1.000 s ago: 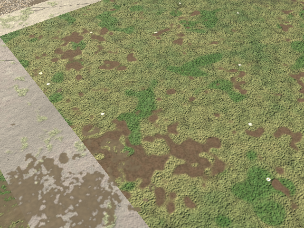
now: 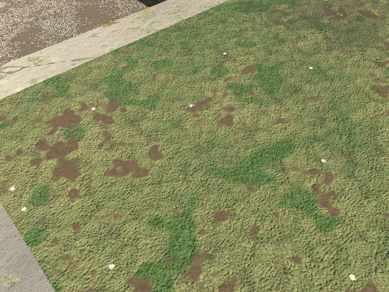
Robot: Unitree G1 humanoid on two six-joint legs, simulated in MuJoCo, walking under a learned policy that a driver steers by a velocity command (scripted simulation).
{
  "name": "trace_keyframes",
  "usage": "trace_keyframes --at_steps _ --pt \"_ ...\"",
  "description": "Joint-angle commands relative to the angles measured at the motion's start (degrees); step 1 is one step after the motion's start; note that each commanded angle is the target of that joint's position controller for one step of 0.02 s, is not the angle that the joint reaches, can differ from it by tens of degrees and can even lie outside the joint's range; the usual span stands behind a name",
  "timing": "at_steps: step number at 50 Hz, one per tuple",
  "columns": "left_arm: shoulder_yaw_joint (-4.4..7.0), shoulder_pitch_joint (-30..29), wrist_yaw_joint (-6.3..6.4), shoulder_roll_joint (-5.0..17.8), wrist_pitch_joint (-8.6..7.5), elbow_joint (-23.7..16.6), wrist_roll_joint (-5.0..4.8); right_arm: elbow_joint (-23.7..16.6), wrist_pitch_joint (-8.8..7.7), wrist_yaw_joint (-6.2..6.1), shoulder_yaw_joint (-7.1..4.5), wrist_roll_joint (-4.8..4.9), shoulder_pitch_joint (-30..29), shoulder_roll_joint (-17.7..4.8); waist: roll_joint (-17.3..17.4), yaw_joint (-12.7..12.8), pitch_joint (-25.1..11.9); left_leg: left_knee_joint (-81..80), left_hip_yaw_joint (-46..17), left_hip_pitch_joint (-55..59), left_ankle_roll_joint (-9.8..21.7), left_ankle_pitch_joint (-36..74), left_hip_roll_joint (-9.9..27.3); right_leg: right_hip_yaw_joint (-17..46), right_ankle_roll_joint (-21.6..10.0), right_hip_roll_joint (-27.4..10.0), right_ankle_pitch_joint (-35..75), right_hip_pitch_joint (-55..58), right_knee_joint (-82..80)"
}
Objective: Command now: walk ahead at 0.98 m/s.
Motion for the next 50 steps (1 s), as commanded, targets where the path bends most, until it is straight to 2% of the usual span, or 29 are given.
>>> trace_keyframes --at_steps 1,4,6,8,9,11,12,13,14,15,17,19,21,24,26,29,31,32,33,34,35,36,37,38,39,41,44,48,50 --pt "0.13 -6.99 -0.44 3.57 -0.44 -4.43 -0.33 -4.1 -2.31 0.4 -0.33 1.17 -2.74 -4.38 -0.19 1.18 10.8 -19.86 -10.5 -12.23 3.69 8.44 12.1 -3.93 0.99 -0.75 11.38 1.27 -14.06" --pt "-0.79 -12.47 -1.27 1.95 -1.03 -5.73 -1.08 -2.56 -3.03 -0.22 -0.29 1.95 1.4 -6.14 1.11 -0.62 9.75 -22.42 -7.08 -6.26 1.68 26.93 13.39 -7.6 -0.72 2.07 20.91 9.01 -27.18" --pt "-0.69 -14.62 -0.91 2.89 -1.09 -5.97 -1.28 -1.39 -2.78 -0.67 -0.15 1.33 3.11 -7.11 2.44 -1.37 8.87 -20.46 -5.26 3.47 0.67 40.48 14.29 -9.1 -1.78 4.26 20.43 9.51 -32.67" --pt "-0.1 -13.72 -0.21 4.61 -1.16 -5.68 -0.79 -0.77 -2.14 -1.41 -0.25 0.44 3.17 -9.33 5.46 -0.2 5.02 -13.35 -4.34 12.6 -0.34 62.47 15.85 -10.87 -2.94 8.44 14.01 12.55 -34.95" --pt "0.43 -10.87 0.28 5.95 -1.1 -5.11 -0.69 -0.28 -1.48 -2.1 -0.46 -0.31 3.12 -10.7 7.69 1.78 2.19 -7.09 -4.44 15.94 -0.75 72.66 17.19 -10.87 -3.54 10.54 8.7 15.62 -35.05" --pt "2.45 8.3 1.81 10.08 -1.02 0.68 -1.06 -0.1 0.32 -3.19 -1.12 -1.99 0.11 -13.03 9.68 11.02 -7.43 16.56 -4.07 15.27 -0.58 76.46 18.65 -8.44 -5.74 11.91 0.56 33.05 -36.8" --pt "3.74 19.89 2.89 12.6 -0.86 4.04 -0.29 -1.05 0.56 -3.18 -1.1 -2.11 -2.93 -12.22 8.59 16.13 -12.27 33.44 -3.43 4.12 -0.01 62.98 16.87 -3.61 -7.59 6.69 -5.28 47.98 -35.26" --pt "5.48 23.17 3.57 18.25 -1.0 4.66 1.87 -3.78 -0.08 -1.64 1.06 -0.4 2.71 -1.88 -8.48 9.61 -19.39 58.64 -4.0 -21.51 -1.37 11.34 7.98 22.65 -14.13 -11.77 -15.65 69.13 -33.22" --pt "5.53 22.34 2.22 15.05 -0.84 4.91 0.85 -3.8 -1.28 -1.25 0.82 1.74 2.5 -4.59 -8.17 9.97 -24.69 68.07 -11.15 -34.09 -0.52 -10.02 2.65 46.18 -17.51 -15.92 -27.17 73.09 -46.02" --pt "5.25 16.37 1.8 12.39 -1.22 5.44 0.18 -6.34 -1.61 -1.67 0.49 1.61 -6.92 -6.74 -2.85 8.55 -11.44 65.62 -11.49 -39.72 0.59 -2.14 7.66 36.24 -14.5 -12.25 -25.06 63.22 -49.99" --pt "4.02 12.32 1.36 6.65 -2.13 6.75 0.18 -7.69 -1.44 -0.97 0.96 0.58 -11.8 -5.46 3.84 4.52 -1.36 58.62 -11.13 -35.86 0.51 2.06 11.29 22.98 -11.26 -8.3 -14.7 45.42 -53.52" --pt "2.8 12.65 1.85 3.62 -2.78 8.81 -0.42 -8.11 0.55 0.46 1.71 -1.34 -10.5 -2.8 1.79 0.14 2.06 54.23 -10.98 -31.63 -1.16 1.79 13.47 16.09 -8.7 -4.51 -14.54 34.67 -57.16" --pt "2.93 14.05 1.79 4.99 -3.82 10.1 -1.58 -10.21 1.58 1.42 2.24 -2.07 -14.61 -1.82 0.45 -0.78 6.19 49.86 -8.92 -35.38 -2.76 3.16 15.58 11.71 -8.43 -3.05 -11.46 30.68 -60.97" --pt "2.97 16.03 0.99 6.22 -4.71 10.42 -2.03 -14.49 1.37 1.85 2.93 -1.78 -25.04 -2.67 1.12 0.7 9.53 34.86 -4.03 -35.95 -3.92 14.76 16.08 3.39 -7.78 1.16 2.09 27.44 -64.37" --pt "3.03 17.2 1.06 6.96 -5.47 10.82 -2.77 -16.08 0.74 2.52 3.67 -1.02 -30.08 -2.26 1.15 1.7 10.61 21.87 -1.28 -27.12 -3.29 24.64 14.74 0.23 -6.68 1.75 10.94 24.38 -67.03" --pt "3.06 21.67 1.46 9.13 -5.54 12.54 -3.12 -17.03 0.58 2.33 3.62 -0.48 -34.64 -3.38 0.7 3.88 10.31 13.26 0.86 -24.11 -1.5 30.14 11.81 -0.86 -5.51 -0.43 25.23 35.51 -68.38" --pt "3.26 21.96 1.96 11.63 -4.78 12.93 -2.22 -17.27 0.4 1.39 2.88 -1.1 -33.26 -5.44 -1.62 2.24 6.14 11.1 1.11 -20.9 -0.6 23.6 8.13 -0.34 -5.02 -2.01 45.77 44.92 -60.28" --pt "3.56 21.81 2.46 13.32 -4.19 13.07 -1.54 -16.26 0.36 0.72 2.05 -1.3 -28.78 -7.41 -3.23 -0.37 1.78 11.07 0.2 -15.84 -0.12 18.25 6.12 0.41 -4.41 -2.93 54.76 48.17 -52.56" --pt "3.92 20.92 3.04 14.92 -3.32 13.16 -0.78 -13.67 0.3 -0.22 0.93 -1.17 -19.52 -9.75 -4.63 -4.79 -3.62 11.57 -1.19 -6.42 0.37 12.36 4.84 1.1 -3.97 -3.31 57.91 47.81 -40.82" --pt "4.14 18.53 3.38 15.5 -2.66 12.65 -0.45 -10.02 0.27 -1.24 -0.18 -1.25 -7.59 -11.69 -3.99 -10.73 -8.68 10.2 -2.88 6.33 0.46 9.93 7.01 0.78 -3.62 -1.47 48.95 41.56 -25.48" --pt "3.07 19.53 3.27 9.88 -2.78 10.99 0.09 -8.51 0.37 -2.46 -1.83 -2.56 1.89 -16.88 1.53 -11.96 -16.52 13.42 -15.99 19.64 0.66 -6.49 19.93 -0.03 -4.17 1.94 27.5 29.89 -5.01" --pt "1.11 28.74 2.33 0.38 -3.16 9.35 -4.44 -8.54 0.17 -1.73 -2.73 -3.77 0.51 -19.16 21.51 -3.67 -27.95 2.08 -48.39 35.18 7.41 -21.92 35.96 1.79 -2.0 10.69 -18.12 9.53 18.32" --pt "2.2 22.09 3.06 7.11 -3.02 8.89 -4.14 -9.27 0.56 -0.94 -2.82 -2.72 -4.3 -14.82 11.28 -4.66 -22.38 -5.29 -49.34 28.74 5.73 -27.52 32.9 3.61 -3.67 7.33 -13.34 2.76 20.16" --pt "2.77 14.19 2.96 8.53 -2.74 7.48 -3.56 -9.28 -0.1 -0.89 -1.75 -2.46 -9.47 -10.18 5.75 -4.22 -10.91 -5.29 -37.51 18.7 3.89 -20.11 30.37 3.2 -3.68 4.3 -7.65 0.61 16.64" --pt "2.6 12.08 2.5 7.33 -2.39 6.83 -3.2 -8.27 -0.52 -0.74 -1.42 -2.62 -11.02 -7.85 1.96 -2.62 -5.38 -6.73 -30.07 10.13 2.77 -9.39 28.76 2.81 -3.69 2.39 -6.09 2.47 13.64" --pt "2.42 12.18 1.21 4.32 -0.29 6.12 -1.29 -5.79 -1.21 -0.94 -0.5 -1.91 -10.09 -4.65 4.29 0.93 -0.98 -8.84 -18.75 -0.07 0.49 -1.25 25.98 2.78 -3.08 0.0 -6.06 6.46 11.3" --pt "2.09 7.33 -0.07 1.73 2.19 2.78 -0.83 -3.57 -2.38 -0.54 -0.32 0.16 -9.57 -3.61 5.25 3.25 3.51 -12.4 -6.9 -3.55 -2.21 5.62 24.12 1.21 -2.0 -2.3 -3.79 1.91 8.57" --pt "1.4 -1.42 -1.25 1.98 2.54 -1.11 -1.43 -3.0 -3.23 -0.51 -0.12 -0.53 -10.22 -3.58 4.49 3.8 6.91 -14.34 8.13 -5.8 -4.62 20.96 17.28 -4.85 -2.61 0.27 9.93 2.16 -4.17" --pt "0.38 -6.12 -1.77 1.07 1.16 -2.96 -0.38 -1.85 -3.59 -0.9 0.42 -0.12 -7.76 -4.23 1.69 3.69 11.96 -14.62 9.99 -8.97 -3.83 38.37 18.0 -7.68 -2.76 2.72 14.11 8.84 -20.97"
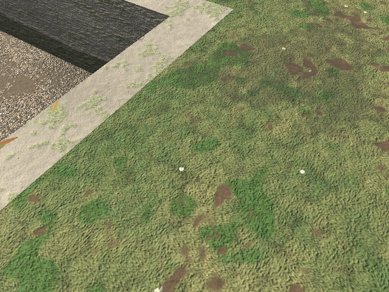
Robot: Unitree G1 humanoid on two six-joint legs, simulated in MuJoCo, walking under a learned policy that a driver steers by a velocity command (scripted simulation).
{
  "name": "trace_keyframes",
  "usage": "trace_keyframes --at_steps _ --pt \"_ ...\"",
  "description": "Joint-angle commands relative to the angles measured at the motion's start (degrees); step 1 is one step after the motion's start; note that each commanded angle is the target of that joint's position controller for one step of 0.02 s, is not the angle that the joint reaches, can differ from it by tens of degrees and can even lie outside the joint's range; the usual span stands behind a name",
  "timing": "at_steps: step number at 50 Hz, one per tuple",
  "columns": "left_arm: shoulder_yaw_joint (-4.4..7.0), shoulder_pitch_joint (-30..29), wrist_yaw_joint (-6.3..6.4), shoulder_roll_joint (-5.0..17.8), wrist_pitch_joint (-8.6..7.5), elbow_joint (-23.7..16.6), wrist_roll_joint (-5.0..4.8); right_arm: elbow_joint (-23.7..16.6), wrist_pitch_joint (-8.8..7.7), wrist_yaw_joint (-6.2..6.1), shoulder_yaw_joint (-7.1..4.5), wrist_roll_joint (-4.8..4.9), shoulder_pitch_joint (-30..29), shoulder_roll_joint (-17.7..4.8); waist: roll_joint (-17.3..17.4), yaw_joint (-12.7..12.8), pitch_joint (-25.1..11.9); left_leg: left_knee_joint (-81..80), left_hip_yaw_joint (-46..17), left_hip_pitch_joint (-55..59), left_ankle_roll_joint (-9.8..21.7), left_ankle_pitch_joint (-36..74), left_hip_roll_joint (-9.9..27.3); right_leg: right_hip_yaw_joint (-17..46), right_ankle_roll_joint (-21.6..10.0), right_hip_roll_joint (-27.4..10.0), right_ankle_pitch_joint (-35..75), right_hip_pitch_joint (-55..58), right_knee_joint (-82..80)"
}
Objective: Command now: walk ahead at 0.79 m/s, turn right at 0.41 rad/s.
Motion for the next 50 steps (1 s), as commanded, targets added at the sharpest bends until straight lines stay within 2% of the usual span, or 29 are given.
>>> trace_keyframes --at_steps 1,3,4,5,6,7,8,9,10,11,12,13,15,17,19,22,25,27,28,29,30,31,32,33,35,36,38,44,50 --pt "-2.12 -2.41 -0.93 -3.01 -1.78 -2.8 0.88 -3.3 -1.87 -0.44 0.76 0.66 -4.21 -3.55 1.54 3.9 10.54 -8.93 -1.13 -18.5 3.91 46.87 12.28 -4.41 -0.28 4.77 9.28 16.64 -17.21" --pt "-1.62 3.95 -0.38 -0.65 -2.68 0.46 1.65 -2.32 -1.18 -1.48 0.27 1.73 -2.95 -8.33 4.67 6.43 5.86 -2.03 -2.33 -12.58 5.32 63.9 13.38 -6.23 -0.83 10.44 6.71 26.56 -21.89" --pt "-0.91 10.12 0.14 1.29 -3.11 2.5 2.3 -1.94 -0.31 -1.8 -0.08 1.79 -3.2 -10.45 6.49 9.29 1.32 7.18 -3.32 -10.12 5.35 68.66 13.45 -5.15 -1.69 11.93 3.99 33.39 -23.26" --pt "-0.12 19.2 0.89 3.09 -3.56 5.86 2.81 -1.68 0.54 -1.99 0.0 1.89 -4.04 -10.54 7.55 13.42 -3.61 19.57 -4.59 -9.59 4.77 66.23 12.51 -1.96 -3.31 10.43 6.96 42.03 -26.66" --pt "0.73 24.73 1.78 5.92 -3.97 8.28 3.79 -1.99 1.12 -1.99 0.07 2.64 -4.67 -9.65 7.3 15.83 -6.2 34.38 -5.51 -12.65 3.92 52.86 8.86 0.9 -3.63 5.7 16.01 48.89 -31.61" --pt "1.86 23.86 2.42 12.3 -4.34 8.45 4.44 -2.78 1.76 -1.64 1.32 2.48 2.79 -0.89 -7.27 8.65 -14.21 60.28 -7.08 -25.72 2.88 -14.84 -0.28 14.01 -6.55 -13.34 63.02 64.16 -19.16" --pt "2.57 24.25 2.19 13.41 -4.52 6.0 2.26 -2.73 2.5 -2.6 1.52 6.5 10.44 -0.24 -7.24 7.22 -32.3 75.75 -22.2 -35.38 2.72 -19.74 -3.03 30.03 -15.16 -24.88 76.08 77.69 -17.98" --pt "2.83 19.27 2.62 11.34 -3.74 4.03 -0.08 -3.55 2.94 -3.12 0.48 5.01 3.47 -4.25 -0.21 7.56 -29.63 72.35 -22.63 -35.01 2.68 -10.94 0.87 24.93 -13.35 -21.28 60.11 66.99 -24.87" --pt "1.51 13.8 2.97 6.94 -3.72 3.61 -0.46 -5.17 3.16 -2.89 0.06 3.41 -1.75 -4.65 0.58 5.54 -17.85 66.75 -19.72 -37.7 2.24 -7.02 3.15 19.87 -10.73 -18.11 45.39 56.61 -29.68" --pt "0.8 11.48 3.49 3.88 -3.73 3.85 -0.18 -5.27 3.72 -2.61 -0.18 1.64 -4.36 -3.86 2.36 3.99 -9.85 63.07 -18.54 -38.45 1.6 -5.39 4.66 15.77 -8.26 -15.53 38.33 48.14 -33.02" --pt "0.45 11.01 4.3 2.5 -3.63 3.74 -0.44 -4.89 5.01 -2.0 -0.51 0.44 -4.02 -3.08 1.3 2.9 -6.71 61.36 -18.04 -35.53 0.9 -4.4 5.35 11.31 -6.97 -14.2 36.78 41.29 -35.85" --pt "0.27 11.54 4.85 1.94 -3.56 4.03 -0.67 -4.96 6.42 -1.42 -0.74 -0.16 -2.62 -1.71 0.24 1.52 -5.98 60.22 -17.57 -32.15 0.26 -4.15 5.45 8.2 -6.43 -13.67 34.96 36.12 -37.85" --pt "0.72 10.33 5.07 2.79 -4.05 3.62 -0.66 -6.0 8.1 -1.01 -0.84 0.13 -2.63 0.65 -0.16 -0.45 -6.42 57.61 -16.37 -30.9 -0.38 -3.12 5.65 3.79 -6.88 -13.32 30.85 32.14 -39.73" --pt "0.8 7.77 5.14 2.67 -4.04 2.97 -0.36 -8.1 8.96 -0.82 -0.95 0.09 -5.4 1.29 -2.44 -1.66 -5.36 52.17 -15.46 -33.24 -0.24 1.2 6.67 -1.0 -6.57 -12.4 27.17 30.66 -40.33" --pt "0.56 5.18 5.11 1.53 -3.67 2.31 -0.37 -9.75 9.32 -0.21 -0.59 -0.07 -8.05 1.86 -4.97 -2.09 -4.52 41.66 -13.71 -31.16 0.5 9.51 7.2 -6.96 -4.47 -9.76 19.95 28.75 -39.86" --pt "1.21 5.3 4.69 3.04 -3.08 1.83 -0.64 -11.99 9.96 1.01 -0.7 -0.21 -12.16 0.64 -5.41 -0.44 -4.97 32.2 -10.6 -27.45 1.54 15.04 5.79 -10.49 -2.75 -10.69 12.33 29.74 -37.46" --pt "2.24 6.25 4.21 4.95 -1.62 1.49 -0.75 -14.88 10.77 1.42 -1.6 -0.53 -15.31 -1.92 -5.09 0.89 -3.82 28.4 -8.85 -26.93 2.8 8.62 4.86 -9.92 -0.96 -14.59 3.56 31.57 -33.35" --pt "2.82 6.49 4.22 5.77 -0.43 1.27 -0.87 -16.14 10.62 1.29 -2.08 -0.56 -15.2 -2.34 -4.54 0.89 -2.5 24.05 -8.49 -25.4 4.02 4.65 4.16 -10.25 1.21 -16.13 -1.29 32.16 -28.16" --pt "3.04 8.09 4.14 5.7 0.39 1.7 -0.85 -15.46 10.05 0.98 -2.48 -0.88 -12.42 -2.83 -0.49 -0.01 -3.26 19.51 -10.13 -21.68 5.04 5.96 3.65 -11.74 3.21 -14.42 -4.88 31.67 -20.36" --pt "3.26 10.88 3.78 5.7 1.33 1.16 -0.33 -14.86 9.02 0.08 -4.01 -1.13 -8.42 -8.54 12.85 -0.92 -2.99 10.32 -23.62 -17.31 7.97 21.33 9.43 -14.01 7.1 -8.52 -17.53 25.82 -4.28" --pt "2.1 9.99 3.75 1.94 2.41 -3.49 -0.26 -15.62 8.92 -0.29 -5.98 -0.54 -7.91 -16.95 23.6 0.77 -3.37 5.09 -49.23 -11.72 18.28 36.5 21.15 -9.02 11.48 4.39 -45.13 8.43 9.3" --pt "1.47 8.13 4.23 2.34 3.1 -3.85 1.02 -16.22 8.91 -0.24 -6.6 0.92 -5.72 -16.52 14.82 -1.25 -8.21 1.44 -53.04 -9.84 21.26 26.36 21.99 2.37 11.76 4.4 -43.52 6.21 15.24" --pt "1.68 6.07 4.42 3.12 2.98 -4.05 0.31 -16.48 9.26 -0.58 -5.99 0.62 -7.91 -14.07 10.78 -0.65 -6.05 1.45 -48.11 -11.69 20.35 16.11 19.76 4.64 11.23 3.59 -37.67 4.93 14.85" --pt "1.74 4.2 4.67 3.11 2.38 -3.84 -0.24 -16.93 9.83 -0.92 -5.25 0.33 -11.39 -11.37 7.91 0.74 -2.55 1.37 -42.69 -15.1 17.62 12.5 16.14 5.64 10.52 2.4 -31.21 5.38 11.64" --pt "1.98 4.04 4.97 3.68 2.15 -3.57 0.91 -19.01 10.19 -1.12 -4.25 0.91 -16.65 -7.49 8.2 2.41 -3.78 2.45 -36.88 -17.72 13.96 16.22 10.94 5.79 9.73 2.43 -24.57 9.67 7.72" --pt "1.89 4.42 4.9 3.24 2.55 -3.43 1.03 -19.4 10.03 -0.86 -4.17 0.9 -16.31 -7.16 6.83 2.35 -5.54 3.32 -36.23 -17.37 13.46 20.16 10.15 5.83 9.67 3.28 -23.73 10.99 7.5" --pt "1.5 4.36 4.75 1.97 3.1 -4.01 0.42 -19.68 9.64 -0.38 -4.8 0.86 -14.72 -8.79 4.08 1.99 -7.37 4.16 -36.9 -15.95 12.92 22.11 9.24 6.47 9.88 4.32 -23.61 11.74 4.2" --pt "1.32 1.54 5.18 2.95 3.34 -6.29 -0.05 -21.04 10.33 0.13 -5.74 0.22 -12.96 -10.99 7.43 -0.36 -6.0 1.89 -45.23 -15.33 11.94 4.65 7.61 8.9 9.64 7.31 -22.7 12.21 -6.74" --pt "1.37 2.86 5.44 4.39 2.16 -6.8 -1.04 -22.06 10.54 0.95 -6.11 -0.11 -15.13 -11.79 9.55 0.06 -5.49 1.99 -51.25 -18.61 9.51 3.54 5.21 9.81 6.98 10.98 -23.05 21.55 -17.6"
Over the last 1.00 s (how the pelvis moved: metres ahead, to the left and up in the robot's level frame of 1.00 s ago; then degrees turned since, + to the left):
0.96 0.00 0.00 -15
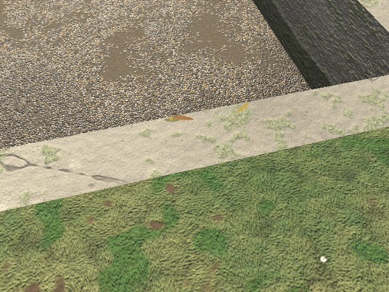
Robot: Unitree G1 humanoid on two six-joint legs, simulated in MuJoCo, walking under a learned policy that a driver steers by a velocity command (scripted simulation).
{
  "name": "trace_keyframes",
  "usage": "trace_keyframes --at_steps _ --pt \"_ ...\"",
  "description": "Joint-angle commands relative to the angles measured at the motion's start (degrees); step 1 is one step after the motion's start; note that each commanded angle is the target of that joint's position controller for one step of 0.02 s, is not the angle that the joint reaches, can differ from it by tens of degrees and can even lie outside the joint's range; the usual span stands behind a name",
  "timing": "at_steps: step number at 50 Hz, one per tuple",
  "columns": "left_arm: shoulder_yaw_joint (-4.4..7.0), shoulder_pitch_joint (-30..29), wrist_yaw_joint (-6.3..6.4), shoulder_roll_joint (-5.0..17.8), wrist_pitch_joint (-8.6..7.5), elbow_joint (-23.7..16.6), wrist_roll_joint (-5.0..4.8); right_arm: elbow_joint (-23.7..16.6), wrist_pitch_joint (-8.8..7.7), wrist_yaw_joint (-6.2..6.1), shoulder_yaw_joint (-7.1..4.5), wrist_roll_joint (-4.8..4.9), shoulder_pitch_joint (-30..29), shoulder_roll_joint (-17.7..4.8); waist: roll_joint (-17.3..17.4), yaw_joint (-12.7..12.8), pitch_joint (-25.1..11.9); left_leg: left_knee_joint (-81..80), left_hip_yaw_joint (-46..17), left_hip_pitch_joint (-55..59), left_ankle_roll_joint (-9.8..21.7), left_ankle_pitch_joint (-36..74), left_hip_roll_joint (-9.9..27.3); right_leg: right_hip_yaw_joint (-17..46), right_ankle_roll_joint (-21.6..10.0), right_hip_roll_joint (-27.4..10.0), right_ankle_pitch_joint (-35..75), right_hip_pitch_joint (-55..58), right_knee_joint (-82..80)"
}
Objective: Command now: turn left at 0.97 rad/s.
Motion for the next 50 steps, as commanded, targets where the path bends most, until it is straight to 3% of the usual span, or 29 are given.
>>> trace_keyframes --at_steps 1,3,4,5,6,7,8,9,11,15,19,24,26,28,29,30,31,32,33,34,35,36,37,39,42,44,46,48,50 --pt "1.18 2.26 0.46 5.21 -1.32 -3.63 -0.58 -4.08 -0.49 0.29 -2.58 0.02 -1.33 -9.42 7.44 1.38 -7.13 -9.21 -22.04 6.04 4.69 -11.39 13.99 -0.6 -1.74 2.53 -0.31 4.85 -7.34" --pt "1.51 7.1 1.4 5.96 -1.7 -2.57 -0.57 -4.61 -0.67 0.36 -2.28 0.77 -4.09 -8.59 7.56 4.46 -6.44 -9.08 -21.49 -0.76 0.42 -17.2 10.46 -1.11 -2.91 2.38 4.25 16.19 -20.52" --pt "2.4 7.93 2.22 9.54 -1.89 -2.73 -0.16 -4.76 -1.0 0.07 -1.6 1.36 -2.81 -6.2 1.93 4.25 -6.94 -3.94 -16.95 -6.2 -3.31 -26.24 5.79 5.14 -4.59 -5.44 1.15 22.59 -28.86" --pt "3.72 7.75 2.14 16.21 -1.7 -4.41 0.66 -5.94 -1.11 -0.35 -1.35 2.35 -1.55 -4.13 -12.84 4.45 -10.33 14.68 -1.78 -15.63 -5.57 -33.4 -3.17 23.98 -10.21 -22.11 -16.98 27.78 -34.99" --pt "3.88 2.13 1.49 16.28 -1.61 -4.93 2.0 -5.43 -1.39 -0.39 -2.1 -0.87 -2.76 -8.98 -12.57 2.99 -4.49 27.25 4.52 -21.14 -5.69 -22.89 0.64 26.95 -12.18 -25.74 -19.84 19.94 -38.62" --pt "2.83 0.65 1.14 11.6 -1.65 -5.37 1.62 -4.93 -1.43 0.36 -2.56 -1.74 -3.35 -10.92 -9.33 1.95 -4.3 32.64 5.16 -18.66 -5.39 -17.12 4.85 21.56 -11.17 -23.34 -18.83 16.48 -36.73" --pt "2.12 -1.08 0.77 9.35 -1.85 -5.5 1.35 -4.21 -1.22 1.45 -2.2 -1.82 -1.48 -9.75 -8.42 0.59 -4.01 37.79 5.8 -18.06 -4.86 -13.26 4.86 15.36 -8.82 -19.3 -16.33 15.33 -35.79" --pt "1.91 -1.87 0.52 9.0 -2.16 -5.86 1.1 -3.86 -0.88 2.48 -1.72 -1.74 0.19 -8.56 -9.39 -0.21 -4.41 43.0 7.11 -19.28 -4.67 -11.1 5.26 10.78 -7.17 -17.08 -14.36 16.44 -35.33" --pt "1.87 0.62 0.07 9.06 -2.92 -6.02 0.92 -4.01 -0.49 3.84 -0.78 -1.12 0.16 -7.51 -8.9 1.29 -3.13 48.46 9.81 -23.24 -4.75 -9.42 7.36 5.47 -6.25 -16.08 -13.89 17.99 -35.64" --pt "2.83 9.26 -0.78 11.17 -4.67 -3.76 1.08 -6.72 -0.65 4.49 0.29 -0.89 -7.12 -6.69 -7.09 5.79 -0.32 44.9 11.41 -29.13 -6.49 -6.6 11.11 0.95 -6.11 -18.22 -13.69 23.01 -35.93" --pt "3.29 13.09 -1.0 11.83 -5.99 -2.19 1.31 -7.87 -1.17 5.1 0.74 -0.68 -11.46 -6.23 -8.21 7.76 1.39 38.03 12.03 -30.49 -6.84 -5.23 13.9 -3.18 -6.89 -21.37 -11.69 25.99 -37.47" --pt "3.68 15.57 -1.08 11.86 -6.86 0.25 1.72 -9.99 -1.79 5.98 1.65 -0.43 -16.72 -5.33 -8.25 8.16 4.38 31.01 14.25 -30.79 -3.42 -6.77 17.31 -10.2 -6.73 -24.46 -9.41 28.67 -39.32" --pt "3.14 17.98 -1.26 10.44 -7.19 2.25 2.16 -10.29 -2.6 5.98 2.65 -0.74 -18.35 -3.93 -6.88 8.34 6.26 24.3 14.13 -26.09 -1.13 -9.11 16.81 -13.06 -7.26 -24.21 -5.69 26.46 -40.99" --pt "2.84 18.49 -1.35 10.46 -6.81 4.19 2.06 -9.54 -3.34 5.56 3.38 -1.19 -18.01 -3.34 -6.5 7.29 7.02 17.18 17.32 -17.31 1.28 -13.93 14.46 -16.9 -7.82 -23.35 5.08 23.75 -40.99" --pt "2.9 18.19 -1.32 11.63 -6.46 5.06 1.54 -8.87 -3.59 5.05 3.39 -1.45 -16.06 -3.68 -6.88 5.65 6.1 13.98 19.92 -10.41 2.52 -17.12 11.86 -18.39 -8.35 -23.24 19.79 22.43 -38.26" --pt "3.01 17.85 -1.41 13.09 -6.23 5.97 0.88 -6.93 -4.01 4.16 2.83 -1.58 -10.05 -4.83 -6.75 2.12 2.6 12.03 22.03 -0.32 3.61 -18.39 8.2 -20.07 -9.09 -22.67 41.63 21.29 -29.39" --pt "2.74 15.86 -1.68 13.75 -6.11 6.34 -0.2 -2.43 -4.77 3.19 2.05 -1.69 3.69 -5.4 -4.29 -5.91 -4.22 7.04 22.91 18.06 4.65 -12.13 5.27 -22.69 -9.08 -19.99 56.37 15.51 -13.04" --pt "1.89 14.87 -2.46 12.1 -6.46 5.32 -0.48 1.83 -5.27 1.98 0.46 -2.62 17.2 -9.31 1.6 -12.72 -14.04 6.95 14.61 40.51 4.42 -17.69 11.23 -21.19 -8.3 -15.5 41.65 0.5 7.5" --pt "-0.35 14.05 -4.04 1.7 -6.9 0.47 -0.92 0.99 -6.05 0.43 -0.74 -2.76 19.49 -18.82 21.41 -9.75 -21.14 -4.2 -16.06 50.68 4.71 -43.48 33.26 -12.43 -6.07 -5.49 -12.69 -18.87 30.1" --pt "1.09 5.93 -3.23 6.99 -7.16 -1.31 -1.52 -0.44 -6.57 -0.75 -0.8 -2.24 18.59 -18.64 10.64 -12.71 -20.63 -11.75 -24.87 41.74 1.62 -37.71 35.04 2.15 -7.37 -1.87 -7.15 -21.81 37.84" --pt "1.69 6.12 -2.99 7.71 -7.1 -0.95 -1.97 2.01 -6.74 -1.27 0.25 -2.49 15.23 -14.9 4.17 -7.81 -11.16 -9.18 -14.65 35.36 0.52 -27.66 34.08 1.98 -7.94 -4.87 1.28 -24.76 37.63" --pt "1.4 9.81 -3.34 6.85 -7.02 1.08 -1.34 2.36 -7.03 -1.07 1.38 -1.9 11.14 -10.82 2.66 -3.25 -6.16 -9.74 -7.98 27.45 -0.38 -21.55 31.2 -0.51 -7.42 -7.78 5.78 -21.83 33.06" --pt "1.5 12.82 -4.04 5.99 -6.18 3.4 -0.42 1.75 -7.36 -0.94 2.2 -1.26 5.87 -8.1 4.4 0.53 -3.94 -11.02 -1.46 22.54 -1.69 -17.52 27.6 -1.57 -6.27 -9.59 8.83 -18.68 30.28" --pt "1.35 17.17 -5.23 4.14 -3.92 6.5 0.18 1.68 -8.31 -1.13 3.66 -0.31 3.13 -3.87 7.3 3.37 -3.05 -14.22 6.71 17.21 -3.42 -11.84 24.77 -3.21 -4.84 -10.74 12.03 -14.74 30.29" --pt "0.99 11.11 -6.08 1.82 -2.49 5.05 -0.42 4.4 -10.27 -0.72 3.6 0.22 5.08 -3.25 4.77 3.82 2.15 -18.93 15.9 15.27 -5.19 -0.79 23.2 -4.88 -4.49 -10.21 18.2 -19.39 28.76" --pt "0.55 5.91 -6.31 1.39 -2.55 3.64 -0.96 5.96 -10.87 -0.52 4.06 0.05 6.5 -1.29 4.97 3.38 4.81 -20.04 22.34 15.38 -5.62 9.49 20.39 -7.87 -5.28 -8.64 23.21 -20.78 23.52" --pt "-0.08 1.72 -6.59 0.94 -2.85 1.93 -0.71 7.89 -10.81 -1.09 4.45 0.11 9.55 -0.5 4.6 3.37 5.42 -19.64 26.43 19.09 -5.08 22.02 20.23 -11.66 -6.69 -7.39 25.0 -22.53 19.2" --pt "-0.88 -1.19 -6.97 0.82 -3.02 0.41 -0.29 9.0 -10.38 -2.0 4.53 0.15 10.23 -1.49 2.3 4.03 6.43 -19.28 29.39 21.92 -5.74 31.27 20.11 -14.88 -8.34 -6.12 25.14 -21.05 11.48" --pt "-1.29 -0.08 -6.92 1.6 -2.64 -0.13 -0.3 8.79 -10.22 -3.38 4.03 0.29 9.01 -4.99 2.91 6.55 3.55 -14.31 31.51 23.12 -6.5 55.31 21.25 -19.16 -10.65 -2.12 24.57 -10.48 4.32"
Over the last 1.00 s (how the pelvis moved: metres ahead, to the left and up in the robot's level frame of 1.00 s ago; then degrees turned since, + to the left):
0.32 0.04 0.00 41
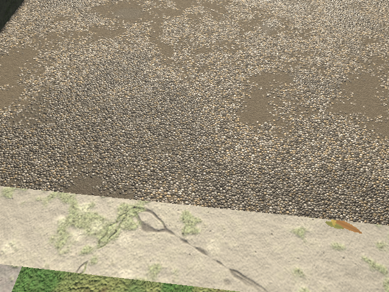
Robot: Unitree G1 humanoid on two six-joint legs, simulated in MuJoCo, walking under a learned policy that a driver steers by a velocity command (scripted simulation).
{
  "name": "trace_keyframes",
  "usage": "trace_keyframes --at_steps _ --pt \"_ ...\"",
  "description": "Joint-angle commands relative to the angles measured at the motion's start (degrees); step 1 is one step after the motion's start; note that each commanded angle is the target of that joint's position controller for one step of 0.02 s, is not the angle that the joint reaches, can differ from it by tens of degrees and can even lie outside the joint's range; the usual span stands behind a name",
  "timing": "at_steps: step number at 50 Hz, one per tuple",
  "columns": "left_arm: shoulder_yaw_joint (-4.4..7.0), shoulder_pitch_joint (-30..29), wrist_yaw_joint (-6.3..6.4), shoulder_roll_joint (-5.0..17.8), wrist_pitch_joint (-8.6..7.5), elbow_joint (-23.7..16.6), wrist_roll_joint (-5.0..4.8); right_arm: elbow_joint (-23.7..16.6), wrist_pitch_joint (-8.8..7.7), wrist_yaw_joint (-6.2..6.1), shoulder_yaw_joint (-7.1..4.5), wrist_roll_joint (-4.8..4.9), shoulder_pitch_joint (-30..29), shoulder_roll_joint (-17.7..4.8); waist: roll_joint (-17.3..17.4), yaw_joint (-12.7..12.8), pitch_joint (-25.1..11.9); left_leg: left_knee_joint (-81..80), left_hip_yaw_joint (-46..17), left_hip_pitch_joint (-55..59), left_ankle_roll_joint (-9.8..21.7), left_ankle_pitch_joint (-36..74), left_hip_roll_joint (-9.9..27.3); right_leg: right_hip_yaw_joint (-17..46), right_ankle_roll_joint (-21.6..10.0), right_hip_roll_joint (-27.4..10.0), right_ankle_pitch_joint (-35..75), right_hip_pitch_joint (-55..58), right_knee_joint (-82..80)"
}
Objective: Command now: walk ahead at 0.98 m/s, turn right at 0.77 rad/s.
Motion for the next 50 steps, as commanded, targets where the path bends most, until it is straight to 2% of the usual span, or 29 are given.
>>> trace_keyframes --at_steps 1,3,4,5,6,7,8,9,10,13,17,20,22,23,24,25,26,27,28,30,33,37,42,45,46,47,48,49,50 --pt "-0.48 2.39 -0.02 2.57 0.12 -3.37 0.0 -4.19 -0.68 -2.34 -1.73 0.04 -5.86 -10.51 6.23 7.34 2.05 6.79 2.11 -10.06 -3.49 85.1 15.71 -5.15 -3.11 4.87 -0.34 17.17 -6.38" --pt "1.13 19.37 1.38 6.42 0.92 1.0 -0.03 -5.84 1.06 -3.53 -2.74 -0.8 -10.89 -13.58 8.8 15.92 -5.03 26.6 0.64 -10.54 -3.35 97.9 17.72 -4.12 -5.09 7.92 -7.58 32.52 -4.97" --pt "3.03 32.65 2.13 10.08 0.81 4.92 0.32 -7.84 1.73 -3.07 -3.13 -1.01 -16.31 -14.43 6.63 22.06 -9.04 44.44 -1.78 -19.0 -2.9 92.63 17.8 0.39 -7.78 7.46 -9.09 46.87 -8.03" --pt "4.63 36.12 3.45 11.81 0.35 6.84 -0.42 -8.55 2.31 -1.67 -3.04 0.59 -20.47 -12.24 -3.37 23.78 -7.86 72.52 -0.91 -30.34 -2.58 46.76 8.54 6.09 -11.81 4.96 -4.07 55.8 -19.38" --pt "4.7 27.44 4.81 12.64 0.76 6.12 -1.37 -11.42 1.8 -0.79 -0.01 -1.58 -20.94 -2.31 -14.29 13.68 0.25 90.44 -6.35 -51.26 -1.79 -3.29 -1.27 17.43 -12.54 2.64 12.06 55.17 -13.82" --pt "4.58 22.06 5.42 15.04 0.71 2.34 -0.67 -17.37 0.43 -0.84 0.84 -0.84 -12.72 -1.15 -11.66 5.32 -10.8 94.94 -19.31 -61.74 -3.58 -2.58 -0.64 40.94 -21.9 -5.96 13.17 63.59 -21.87" --pt "4.75 20.3 6.22 13.28 0.8 0.04 -0.23 -18.92 -1.41 -0.69 1.45 -1.54 -13.63 -4.22 -5.02 5.72 -11.42 90.1 -23.19 -65.57 -2.64 -0.31 1.55 54.04 -22.68 -11.34 -9.32 61.25 -35.37" --pt "4.05 19.26 6.7 9.62 0.67 -0.07 0.57 -18.01 -1.92 -0.79 0.89 -1.84 -15.15 -7.11 4.42 4.02 -4.48 86.82 -23.26 -66.22 -2.42 0.41 4.18 53.58 -20.5 -10.94 -20.48 52.52 -39.18" --pt "3.59 17.28 6.83 8.98 -0.14 -0.65 0.92 -17.91 -1.13 -1.06 1.06 -2.92 -16.26 -6.86 8.19 1.4 -1.83 82.89 -22.78 -64.27 -2.82 -0.06 5.99 49.52 -18.27 -8.74 -21.75 44.03 -39.09" --pt "1.8 13.08 6.91 6.35 -3.48 -3.02 0.65 -20.21 3.88 -0.69 2.73 -3.42 -20.0 -3.95 9.77 -2.59 3.72 66.75 -19.59 -54.43 -5.9 4.16 9.26 35.76 -14.16 0.31 -13.39 19.65 -37.23" --pt "2.02 15.51 6.79 7.34 -3.57 -3.43 -1.67 -24.07 3.43 -0.56 3.98 -1.7 -26.14 -1.18 1.12 1.79 -0.79 43.19 -14.47 -40.07 -3.63 26.55 7.01 27.59 -9.47 7.11 9.43 17.37 -31.67" --pt "3.22 19.41 6.26 9.44 -1.56 -4.26 -1.08 -25.68 2.56 -0.49 3.19 -1.11 -29.91 -3.38 -0.32 6.98 -3.06 34.3 -14.34 -44.02 -1.49 24.12 2.32 31.88 -8.34 5.58 19.33 31.69 -26.35" --pt "4.14 15.78 6.82 10.77 -0.03 -5.92 -0.38 -26.22 1.29 -0.61 2.53 0.12 -28.19 -4.35 -3.43 5.2 -3.45 26.3 -17.3 -36.01 -1.78 19.52 0.55 33.7 -6.13 5.9 20.01 33.87 -21.41" --pt "4.6 13.82 6.76 12.4 0.34 -6.02 -1.06 -24.6 1.36 -0.69 1.56 0.42 -19.47 -5.4 -3.35 -0.06 -6.98 26.89 -16.64 -25.5 -2.08 20.82 -1.43 32.01 -4.69 6.47 30.2 32.44 -12.22" --pt "4.89 8.16 6.66 12.9 0.48 -7.91 -2.15 -20.16 0.99 -0.56 0.58 -0.19 -4.64 -6.65 -2.28 -8.77 -13.2 29.13 -18.93 -9.72 -0.87 24.17 1.05 31.1 -2.93 5.94 31.66 25.35 1.88" --pt "4.27 9.29 6.5 7.66 -0.26 -10.14 -3.48 -19.38 0.65 -1.23 -1.83 -0.35 3.87 -13.99 10.7 -10.77 -21.11 26.51 -35.66 0.98 0.46 19.78 16.1 24.2 0.68 11.32 -0.41 19.06 26.52" --pt "2.81 17.72 6.38 3.44 -0.8 -12.47 -3.1 -22.1 1.1 -1.26 -1.53 1.46 -7.4 -13.32 20.19 0.7 -24.99 22.54 -56.35 3.02 2.76 40.01 29.71 22.0 3.06 12.0 -29.67 9.66 33.41" --pt "2.77 16.59 6.47 4.64 -0.83 -11.2 -0.92 -24.49 1.69 -1.84 -2.05 2.28 -14.43 -11.27 15.96 -0.04 -20.78 20.54 -59.91 -4.9 5.8 32.41 30.06 20.31 4.7 8.56 -24.52 6.1 36.56" --pt "2.8 11.0 6.49 5.7 -0.3 -11.24 0.03 -24.39 1.95 -1.69 -0.96 1.66 -15.89 -6.97 8.32 -0.61 -14.43 20.4 -52.23 -13.51 7.92 30.1 27.68 18.48 5.32 7.25 -20.67 5.53 38.14" --pt "2.29 5.57 6.71 4.11 1.41 -14.03 -0.77 -21.95 2.24 -0.41 -0.41 -0.69 -14.34 -5.33 7.2 0.84 -6.3 23.85 -35.29 -25.6 4.66 46.59 22.09 18.72 4.34 6.12 -16.42 5.06 37.49" --pt "1.47 6.42 7.46 1.86 4.04 -14.17 -0.66 -19.29 1.04 0.99 -0.72 -0.81 -12.07 -6.22 8.65 4.02 -6.94 26.82 -26.33 -30.88 1.79 51.23 20.97 18.2 3.94 5.28 -16.03 3.43 36.35" --pt "0.42 -0.62 8.46 -0.34 5.84 -15.47 -0.06 -17.18 0.9 0.27 -0.51 -0.2 -11.86 -6.48 9.24 4.74 -5.95 27.73 -18.59 -32.08 -2.16 54.93 22.43 16.25 2.63 3.05 -10.41 -2.36 31.02" --pt "0.11 -10.21 6.1 0.24 5.22 -19.25 0.55 -15.15 3.32 -0.84 -1.8 -1.13 -10.15 -10.4 8.06 2.64 -4.28 24.99 -11.85 -28.5 -0.45 50.33 26.24 8.68 0.89 -2.43 -7.34 2.42 9.93" --pt "-0.02 -12.57 4.83 0.25 5.35 -20.32 -1.08 -16.11 4.92 -0.74 -2.3 -1.04 -12.07 -10.77 9.79 1.33 -4.92 23.11 -7.49 -30.04 -0.08 39.31 25.1 6.47 -0.03 -1.56 -13.95 15.68 -2.13" --pt "-0.11 -12.47 4.4 -0.93 5.47 -20.25 -0.9 -17.56 6.41 -0.76 -2.57 -1.2 -15.02 -11.54 11.6 2.89 -2.58 24.85 -7.02 -32.53 0.59 49.5 25.64 5.74 0.2 -0.23 -12.78 18.89 -3.32" --pt "-0.81 -9.44 4.25 -1.23 4.51 -19.57 -0.77 -17.44 7.31 -0.88 -3.08 0.08 -14.93 -12.36 6.52 4.61 -6.36 31.07 -3.05 -28.52 0.35 53.79 21.63 3.91 0.21 1.71 -2.42 25.65 -9.28" --pt "-0.41 -4.77 4.68 1.32 4.58 -18.53 0.28 -17.73 8.82 -0.9 -2.97 -0.45 -11.22 -11.57 0.86 4.28 -13.22 41.23 -2.04 -27.55 1.12 49.31 16.96 3.37 0.05 4.22 5.47 35.62 -9.68" --pt "0.47 -4.81 4.02 4.31 4.04 -17.68 -0.7 -18.9 9.19 -0.84 -2.9 -0.29 -7.13 -9.14 -9.9 2.32 -18.51 57.64 -3.09 -35.97 -0.99 27.33 9.1 7.23 -3.45 2.49 14.25 44.19 -7.21" --pt "0.18 -3.23 4.5 4.83 3.62 -17.95 -2.83 -20.94 8.27 -0.79 -1.44 0.37 -12.64 -3.65 -17.57 5.1 -22.15 70.08 -7.26 -47.58 -4.33 -12.29 0.45 21.92 -8.56 -8.2 5.23 45.69 -14.53"
Over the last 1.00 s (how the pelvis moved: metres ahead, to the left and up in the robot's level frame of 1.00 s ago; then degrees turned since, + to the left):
0.35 0.30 -0.02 20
